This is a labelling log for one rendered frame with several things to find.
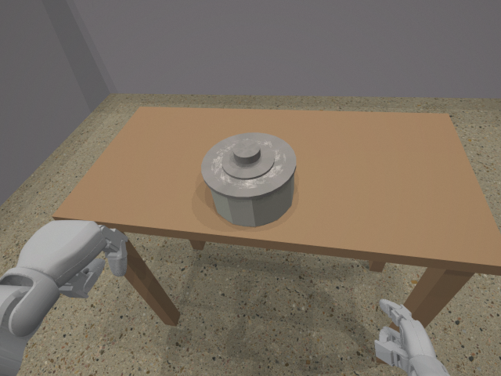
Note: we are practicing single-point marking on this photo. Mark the pot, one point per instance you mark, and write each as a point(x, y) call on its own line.
point(255, 212)

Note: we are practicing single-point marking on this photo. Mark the table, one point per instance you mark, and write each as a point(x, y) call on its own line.
point(379, 186)

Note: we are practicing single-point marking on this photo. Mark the lid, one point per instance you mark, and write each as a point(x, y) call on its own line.
point(270, 173)

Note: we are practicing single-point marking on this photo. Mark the robot right hand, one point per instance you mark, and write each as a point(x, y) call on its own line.
point(395, 348)

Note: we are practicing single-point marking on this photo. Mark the right robot forearm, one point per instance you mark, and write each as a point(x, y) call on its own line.
point(426, 366)

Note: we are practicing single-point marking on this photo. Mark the left robot forearm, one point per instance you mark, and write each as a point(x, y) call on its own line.
point(26, 296)

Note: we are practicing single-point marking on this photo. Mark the robot left hand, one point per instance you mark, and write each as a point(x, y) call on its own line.
point(62, 249)

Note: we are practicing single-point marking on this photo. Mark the knob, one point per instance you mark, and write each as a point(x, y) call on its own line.
point(246, 152)

